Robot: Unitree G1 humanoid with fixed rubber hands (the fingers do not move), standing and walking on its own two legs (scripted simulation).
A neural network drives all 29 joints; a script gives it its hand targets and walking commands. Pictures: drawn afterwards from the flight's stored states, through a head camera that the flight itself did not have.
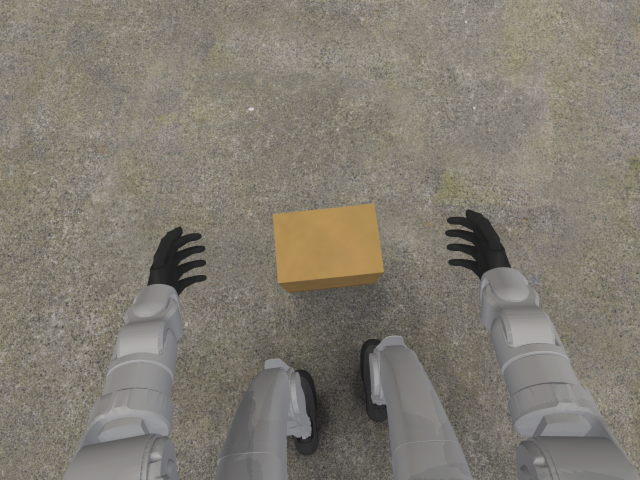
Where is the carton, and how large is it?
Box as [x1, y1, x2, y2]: [273, 203, 383, 292]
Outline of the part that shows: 374,203 273,214 278,283 289,292 373,283 383,272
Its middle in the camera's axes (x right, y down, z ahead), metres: +0.02 +0.02 +0.98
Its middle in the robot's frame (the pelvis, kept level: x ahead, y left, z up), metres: +0.46 -0.01 -0.57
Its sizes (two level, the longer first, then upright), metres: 0.238 0.162 0.228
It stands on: the floor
